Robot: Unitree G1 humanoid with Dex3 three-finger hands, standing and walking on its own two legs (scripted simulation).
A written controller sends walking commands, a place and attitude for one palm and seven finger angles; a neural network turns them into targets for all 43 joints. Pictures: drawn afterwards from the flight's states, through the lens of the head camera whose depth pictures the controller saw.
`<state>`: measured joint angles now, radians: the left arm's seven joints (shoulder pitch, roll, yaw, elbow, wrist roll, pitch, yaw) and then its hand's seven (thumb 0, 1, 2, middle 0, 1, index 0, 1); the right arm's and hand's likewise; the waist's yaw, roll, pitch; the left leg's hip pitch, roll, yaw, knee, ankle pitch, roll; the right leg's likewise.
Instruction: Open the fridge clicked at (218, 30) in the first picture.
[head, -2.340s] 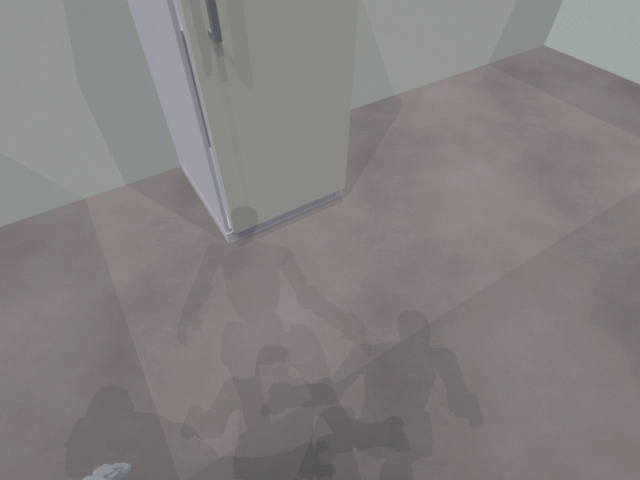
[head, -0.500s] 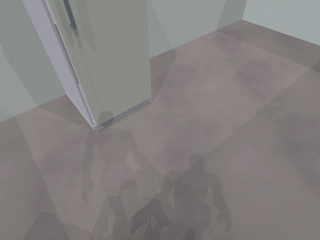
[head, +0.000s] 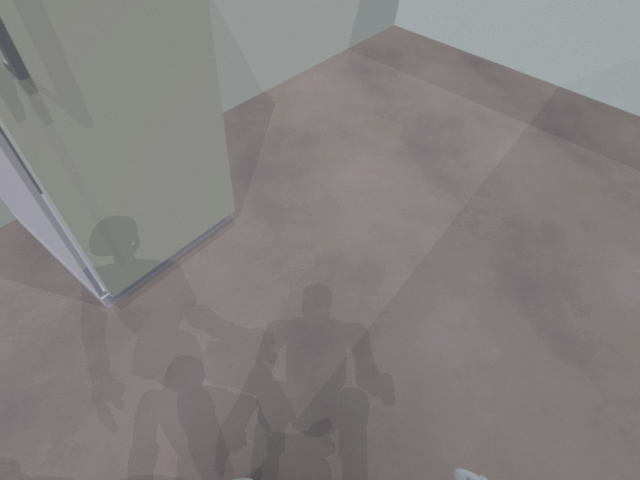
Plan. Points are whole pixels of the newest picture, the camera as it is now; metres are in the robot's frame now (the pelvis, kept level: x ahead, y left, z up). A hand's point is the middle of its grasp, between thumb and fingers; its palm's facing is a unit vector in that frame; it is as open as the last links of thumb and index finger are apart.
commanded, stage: walk to a spot facing it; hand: left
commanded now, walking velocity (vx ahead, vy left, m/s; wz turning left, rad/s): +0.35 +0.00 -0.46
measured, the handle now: out of the picture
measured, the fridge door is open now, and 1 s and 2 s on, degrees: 0 0 0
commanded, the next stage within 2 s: turn to face it in 0.92 s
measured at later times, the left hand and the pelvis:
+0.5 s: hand (283, 325) +0.39 +0.09 -0.16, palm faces -0.29 -0.94 -0.19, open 7.4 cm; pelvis +0.20 -0.04 -0.01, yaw -14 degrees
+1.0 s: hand (270, 273) +0.50 +0.14 -0.17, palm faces -0.37 -0.92 -0.14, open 7.4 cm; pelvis +0.40 -0.03 +0.02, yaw -27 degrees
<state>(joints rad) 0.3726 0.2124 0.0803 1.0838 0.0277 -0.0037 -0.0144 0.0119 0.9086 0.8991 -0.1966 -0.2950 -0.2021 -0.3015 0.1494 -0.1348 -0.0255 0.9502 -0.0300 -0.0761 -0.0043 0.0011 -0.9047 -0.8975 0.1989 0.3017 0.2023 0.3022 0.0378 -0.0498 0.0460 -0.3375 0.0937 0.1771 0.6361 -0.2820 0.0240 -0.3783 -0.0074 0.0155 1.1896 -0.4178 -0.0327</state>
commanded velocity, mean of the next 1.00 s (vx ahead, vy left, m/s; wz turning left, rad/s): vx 0.27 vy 0.00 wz -0.43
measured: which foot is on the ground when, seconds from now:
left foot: down 0.00-0.42, up 0.44-0.78, down 0.80-1.00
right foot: up 0.00-0.38, down 0.40-0.82, up 0.84-1.00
